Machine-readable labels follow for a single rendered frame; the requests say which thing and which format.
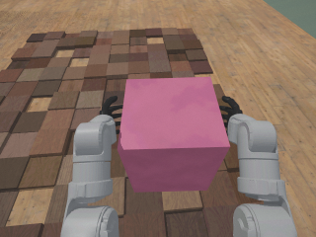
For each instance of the robot left upper arm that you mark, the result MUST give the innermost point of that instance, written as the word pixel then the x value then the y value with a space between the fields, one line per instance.
pixel 91 221

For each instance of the robot right upper arm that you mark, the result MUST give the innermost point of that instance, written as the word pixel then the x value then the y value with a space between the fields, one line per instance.
pixel 262 220

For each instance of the robot right forearm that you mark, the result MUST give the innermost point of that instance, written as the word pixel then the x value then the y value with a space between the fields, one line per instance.
pixel 257 152

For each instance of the left robot hand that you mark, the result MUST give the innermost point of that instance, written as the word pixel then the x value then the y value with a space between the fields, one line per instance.
pixel 107 109

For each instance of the robot left forearm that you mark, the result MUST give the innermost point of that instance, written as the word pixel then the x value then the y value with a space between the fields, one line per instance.
pixel 91 174

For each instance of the carton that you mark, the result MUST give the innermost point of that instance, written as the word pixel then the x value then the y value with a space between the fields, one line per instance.
pixel 172 137

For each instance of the right robot hand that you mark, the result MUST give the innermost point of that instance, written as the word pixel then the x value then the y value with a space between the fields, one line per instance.
pixel 234 110

